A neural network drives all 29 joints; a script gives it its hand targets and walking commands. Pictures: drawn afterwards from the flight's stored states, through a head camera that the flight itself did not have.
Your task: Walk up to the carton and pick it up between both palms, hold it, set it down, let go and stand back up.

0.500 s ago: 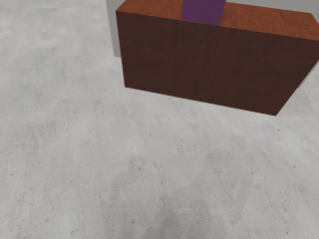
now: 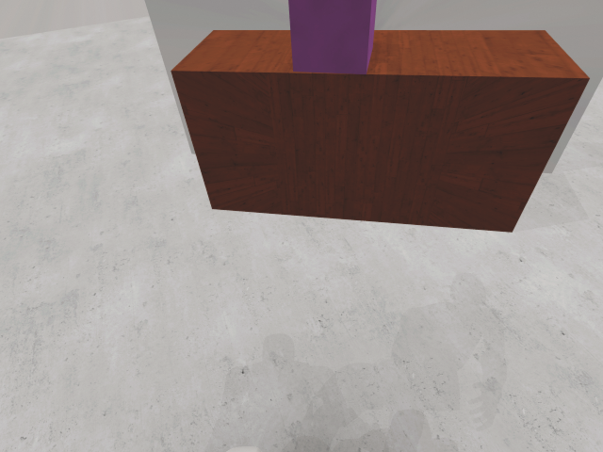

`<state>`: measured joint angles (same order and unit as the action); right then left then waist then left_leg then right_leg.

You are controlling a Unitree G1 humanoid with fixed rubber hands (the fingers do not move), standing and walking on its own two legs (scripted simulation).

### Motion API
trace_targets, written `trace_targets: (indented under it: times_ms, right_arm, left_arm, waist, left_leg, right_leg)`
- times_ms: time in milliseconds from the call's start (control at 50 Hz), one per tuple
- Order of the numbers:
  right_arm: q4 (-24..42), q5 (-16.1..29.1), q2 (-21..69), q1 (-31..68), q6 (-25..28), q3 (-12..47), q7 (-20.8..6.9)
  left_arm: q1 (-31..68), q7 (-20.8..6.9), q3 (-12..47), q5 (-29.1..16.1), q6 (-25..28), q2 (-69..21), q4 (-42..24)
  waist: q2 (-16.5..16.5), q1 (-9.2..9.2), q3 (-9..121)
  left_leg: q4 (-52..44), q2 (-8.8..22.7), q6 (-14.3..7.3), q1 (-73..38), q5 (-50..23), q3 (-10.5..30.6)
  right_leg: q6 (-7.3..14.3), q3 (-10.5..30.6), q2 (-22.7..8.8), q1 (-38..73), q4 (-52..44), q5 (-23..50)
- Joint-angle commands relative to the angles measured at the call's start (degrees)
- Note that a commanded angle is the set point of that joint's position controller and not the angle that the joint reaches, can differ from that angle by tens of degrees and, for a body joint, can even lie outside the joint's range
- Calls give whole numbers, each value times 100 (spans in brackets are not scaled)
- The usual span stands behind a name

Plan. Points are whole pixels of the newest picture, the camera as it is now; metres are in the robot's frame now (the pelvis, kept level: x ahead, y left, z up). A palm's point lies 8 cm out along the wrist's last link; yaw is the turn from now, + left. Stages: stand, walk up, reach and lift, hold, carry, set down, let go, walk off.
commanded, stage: walk up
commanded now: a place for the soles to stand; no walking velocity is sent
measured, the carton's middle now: (335, 25) +1.44 -0.08 +0.08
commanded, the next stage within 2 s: none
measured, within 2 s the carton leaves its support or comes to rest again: neither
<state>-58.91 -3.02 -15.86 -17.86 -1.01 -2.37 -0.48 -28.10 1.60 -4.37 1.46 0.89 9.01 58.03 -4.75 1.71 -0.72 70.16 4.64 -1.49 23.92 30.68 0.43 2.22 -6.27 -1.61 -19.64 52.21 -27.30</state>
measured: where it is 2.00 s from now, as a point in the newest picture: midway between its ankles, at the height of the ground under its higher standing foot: (323, 285)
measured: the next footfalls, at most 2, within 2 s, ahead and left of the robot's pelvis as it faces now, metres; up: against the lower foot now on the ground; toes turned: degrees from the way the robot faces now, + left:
left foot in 0.34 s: +0.40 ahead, +0.10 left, +0.00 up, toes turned +6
right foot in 0.82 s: +0.57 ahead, -0.22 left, +0.00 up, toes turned -14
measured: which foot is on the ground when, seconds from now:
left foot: up 0.00-0.32, down 0.34-0.82, up 0.84-1.00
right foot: down 0.00-0.40, up 0.42-0.80, down 0.82-1.00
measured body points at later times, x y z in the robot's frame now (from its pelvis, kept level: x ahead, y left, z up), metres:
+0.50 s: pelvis +0.26 +0.00 +0.00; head +0.29 -0.01 +0.45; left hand +0.25 +0.24 -0.14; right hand +0.32 -0.22 -0.14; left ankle +0.36 +0.10 -0.69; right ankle +0.14 -0.10 -0.59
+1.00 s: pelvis +0.50 -0.09 +0.00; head +0.50 -0.15 +0.45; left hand +0.58 +0.12 -0.11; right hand +0.47 -0.35 -0.17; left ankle +0.50 +0.03 -0.62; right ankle +0.53 -0.21 -0.69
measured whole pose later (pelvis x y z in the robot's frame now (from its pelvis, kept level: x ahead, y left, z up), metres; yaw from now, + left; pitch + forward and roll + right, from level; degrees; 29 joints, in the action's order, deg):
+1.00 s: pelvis +0.50 -0.09 +0.00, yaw -9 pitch -6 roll +1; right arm -54.3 -3.8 -17.8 -18.7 -1.6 -1.7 -2.0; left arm -21.5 2.5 -0.1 0.7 3.1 5.7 44.8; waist -6.5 -1.3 -7.7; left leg 73.6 3.6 1.3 25.9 29.0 -3.7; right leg 1.2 -4.3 -3.0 -21.6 51.1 -23.7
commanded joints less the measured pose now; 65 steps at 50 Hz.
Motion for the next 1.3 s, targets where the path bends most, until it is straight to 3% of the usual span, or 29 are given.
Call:
trace_targets:
  times_ms: [0,60,80,140,240,280,300,320,340,360,380,400,460,560,680,740,760,780,800,840,880,980,1000,1060,1080,1160,1200,1220,1280]
  right_arm:
    - [826,-2,-228,164,266,35,-168]
    - [843,82,-136,104,221,87,-165]
    - [960,63,-174,418,243,81,-174]
    - [1131,65,-44,1036,320,108,-194]
    - [1378,8,220,1245,490,169,-90]
    - [965,-51,-12,-255,555,16,23]
    - [719,-27,-129,-1252,555,-143,106]
    - [653,-66,-605,-1800,519,-218,139]
    - [887,18,-784,-1961,459,-260,168]
    - [1066,242,-992,-1318,321,-329,234]
    - [1050,310,-1003,-914,298,-281,294]
    - [1047,369,-775,-749,339,-153,323]
    - [746,198,-541,-781,667,-54,323]
    - [484,129,-511,-341,718,30,242]
    - [495,-46,-551,84,532,86,61]
    - [413,-50,-734,-150,375,76,11]
    - [422,-110,-614,-205,334,65,-51]
    - [590,-63,-186,-482,295,191,-127]
    - [769,-50,-93,-608,187,214,-148]
    - [814,-45,-762,-566,35,-29,-201]
    - [1068,-31,-447,-162,62,56,-157]
    - [1051,-102,-543,-243,25,-23,-158]
    - [1153,-131,-530,-225,4,-59,-195]
    - [1260,-27,-314,61,-45,-38,-251]
    - [1339,60,-396,284,-88,-94,-291]
    - [1565,60,84,911,124,87,-343]
    - [1710,32,52,1141,187,86,-353]
    - [1621,130,-86,672,215,69,-306]
    - [927,11,-532,-1176,399,-211,-126]
  left_arm:
    - [-233,57,-88,85,290,1126,-368]
    - [-211,76,-54,129,342,881,-246]
    - [-302,90,-30,157,357,933,-228]
    - [-621,76,34,161,355,673,-135]
    - [-793,-71,84,167,408,736,-190]
    - [-654,-96,70,156,399,879,-177]
    - [-723,-78,73,123,374,923,-180]
    - [-878,-126,146,57,367,497,-359]
    - [-1545,-147,320,-30,297,273,-500]
    - [-1296,-151,126,-125,192,765,-661]
    - [-397,-184,-23,-45,181,1064,-978]
    - [219,-194,34,43,231,972,-1158]
    - [295,-159,121,89,260,403,-1231]
    - [628,-358,61,136,168,308,-1500]
    - [862,-410,3,19,199,401,-1587]
    - [268,-278,-219,78,256,954,-1548]
    - [-455,-160,-289,112,292,1186,-1358]
    - [-720,-52,-337,90,323,1475,-1404]
    - [-1074,16,-315,14,300,1747,-1646]
    - [-347,212,-279,-235,203,1687,-1785]
    - [190,275,-264,-121,317,1684,-2009]
    - [632,172,-13,-72,517,1188,-1835]
    - [337,161,96,21,510,1097,-1725]
    - [241,183,5,147,478,1147,-1592]
    - [486,168,-46,129,455,1278,-1654]
    - [381,98,97,277,561,908,-1617]
    - [411,24,46,236,569,1117,-1604]
    - [545,14,57,357,570,1122,-1594]
    - [-35,2,-14,129,441,1238,-1585]
  waist:
    - [1436,-135,-1654]
    - [1414,-287,-2113]
    - [1470,-181,-2221]
    - [1010,-31,-2190]
    - [834,-19,-1446]
    - [566,-734,-677]
    - [645,-1117,56]
    - [-177,-1179,682]
    - [-590,-946,1601]
    - [-554,-978,1509]
    - [-172,-938,1001]
    - [254,-965,110]
    - [494,-731,35]
    - [303,-267,-537]
    - [-378,53,-1351]
    - [505,313,-1059]
    - [1412,663,-472]
    - [2443,616,-323]
    - [2506,457,-399]
    - [1573,154,-550]
    - [1539,81,-652]
    - [1882,-264,-902]
    - [1472,-202,-833]
    - [1199,-195,-890]
    - [1664,-162,-871]
    - [1421,-112,-1043]
    - [2008,2,-634]
    - [1968,-290,-513]
    - [439,-983,810]
  left_leg:
    - [176,301,82,2134,-155,211]
    - [-360,245,107,2181,-937,101]
    - [-535,291,132,2279,-980,100]
    - [-1070,20,64,2200,-1582,-293]
    - [-2787,-509,-230,373,-2518,-1098]
    - [-3360,-760,-437,-1314,-2687,-1189]
    - [-3298,-510,-496,-2372,-2588,-936]
    - [-3383,541,-744,-3175,-838,675]
    - [-4710,2023,-1347,-3848,982,3683]
    - [-5669,2249,-1878,-3517,2581,4881]
    - [-5905,2356,-1670,-3192,2796,4896]
    - [-6102,2178,-1471,-2453,2142,4403]
    - [-5353,2316,-1731,-1999,-660,2748]
    - [-5776,1629,-1258,-419,70,678]
    - [-5842,1296,-814,542,995,-544]
    - [-4508,1135,-556,1027,1562,-852]
    - [-2979,706,-432,776,888,-1151]
    - [-1060,122,-226,1277,566,-1281]
    - [88,-298,22,1562,697,-697]
    - [1041,-66,265,2273,312,-124]
    - [769,282,240,2199,-249,88]
    - [176,294,397,1845,-331,216]
    - [5,280,425,1896,-435,258]
    - [-333,348,439,2031,-1120,203]
    - [-308,248,472,1920,-1279,66]
    - [-1534,310,363,1606,-2309,-384]
    - [-2160,247,270,1096,-2463,-451]
    - [-2769,210,243,197,-2484,-585]
    - [-3508,-178,31,-2720,-3606,-767]
  right_leg:
    - [780,4384,-2130,-175,-4356,-3472]
    - [608,3278,-1848,-416,-4379,-2498]
    - [888,3195,-1821,-335,-4257,-2335]
    - [800,2592,-1464,61,-4083,-1078]
    - [657,1148,-1071,580,-2835,3182]
    - [611,699,-903,470,-1052,4464]
    - [464,455,-597,308,170,4176]
    - [310,356,-196,-437,1351,2536]
    - [122,623,362,-1127,2691,-762]
    - [-45,1069,211,-1875,3510,-643]
    - [-89,1254,-92,-2320,3533,-474]
    - [-9,1221,-133,-2480,3269,-348]
    - [-77,1434,-471,-2417,3370,-124]
    - [-120,1227,-583,-1681,1544,469]
    - [-83,539,-466,-271,-723,1854]
    - [0,590,-229,1048,-798,1449]
    - [-30,383,-26,1673,-993,1098]
    - [-19,2169,-899,1743,-2177,-560]
    - [250,5159,-2045,1268,-3841,-2377]
    - [684,6310,-2372,1625,-4437,-3104]
    - [456,4586,-2169,1129,-3858,-1712]
    - [1045,3636,-2086,368,-3512,146]
    - [1151,3532,-2185,476,-3406,372]
    - [1087,3053,-1980,308,-3623,-984]
    - [954,2652,-1835,18,-3880,-1494]
    - [918,1686,-1485,168,-3297,1389]
    - [797,1108,-1385,670,-2814,2455]
    - [627,1007,-1363,521,-2562,2735]
    - [147,459,-594,0,456,3112]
